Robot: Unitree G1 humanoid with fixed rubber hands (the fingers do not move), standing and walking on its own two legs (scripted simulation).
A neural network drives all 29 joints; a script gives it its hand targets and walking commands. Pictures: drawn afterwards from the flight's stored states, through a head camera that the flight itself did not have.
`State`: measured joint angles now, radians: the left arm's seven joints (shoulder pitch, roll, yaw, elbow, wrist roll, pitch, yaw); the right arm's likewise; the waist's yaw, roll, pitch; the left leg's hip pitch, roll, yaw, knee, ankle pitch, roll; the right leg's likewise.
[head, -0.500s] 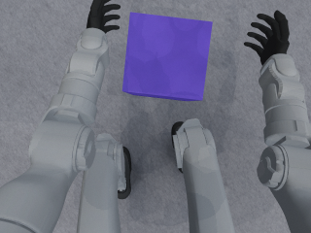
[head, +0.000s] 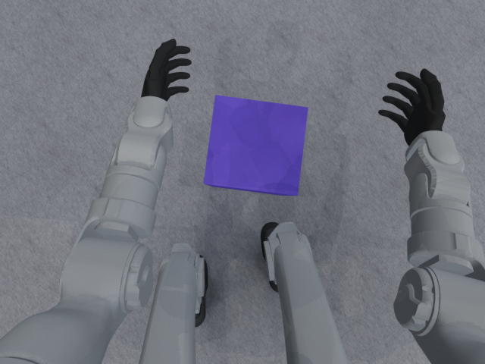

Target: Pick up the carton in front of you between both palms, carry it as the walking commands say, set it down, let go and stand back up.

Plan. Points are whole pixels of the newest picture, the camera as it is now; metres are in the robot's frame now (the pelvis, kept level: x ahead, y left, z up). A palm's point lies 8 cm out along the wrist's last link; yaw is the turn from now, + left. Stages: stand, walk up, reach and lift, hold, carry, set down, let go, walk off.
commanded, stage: set down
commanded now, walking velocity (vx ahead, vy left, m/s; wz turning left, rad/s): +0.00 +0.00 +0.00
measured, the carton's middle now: (253, 153) +0.45 -0.09 -0.44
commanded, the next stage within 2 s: let go in 0.16 s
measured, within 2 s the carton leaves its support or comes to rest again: neither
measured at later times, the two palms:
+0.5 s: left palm (92, 146) +0.42 +0.11 +0.02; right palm out of the picture +0.35 -0.30 +0.02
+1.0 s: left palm out of the picture +0.30 +0.22 +0.13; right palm out of the picture +0.24 -0.23 +0.14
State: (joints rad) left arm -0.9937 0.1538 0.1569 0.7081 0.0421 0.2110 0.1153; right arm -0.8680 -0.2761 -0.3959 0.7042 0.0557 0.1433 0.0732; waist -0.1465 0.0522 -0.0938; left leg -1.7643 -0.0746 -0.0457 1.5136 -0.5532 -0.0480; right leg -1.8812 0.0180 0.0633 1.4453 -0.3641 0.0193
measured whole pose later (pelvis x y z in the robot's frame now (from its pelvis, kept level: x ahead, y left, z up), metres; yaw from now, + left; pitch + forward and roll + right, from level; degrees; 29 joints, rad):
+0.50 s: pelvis +0.04 -0.02 +0.13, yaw -1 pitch +33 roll +3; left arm -0.48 0.05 0.18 0.56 0.12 0.13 0.13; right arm -0.42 -0.24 -0.25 0.58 -0.06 0.08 0.14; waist -0.09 0.02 -0.05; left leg -1.13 -0.04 -0.08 0.94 -0.40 -0.06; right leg -1.25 0.02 0.05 0.93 -0.26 -0.02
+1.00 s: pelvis +0.10 +0.01 +0.21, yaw -3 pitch +6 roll -1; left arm 0.16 0.18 0.07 0.49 0.04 0.00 -0.01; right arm 0.23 -0.20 -0.03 0.42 0.02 0.01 0.07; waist -0.03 0.00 0.03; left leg -0.24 -0.01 -0.07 0.46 -0.32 0.00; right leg -0.34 0.02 0.06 0.43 -0.19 0.02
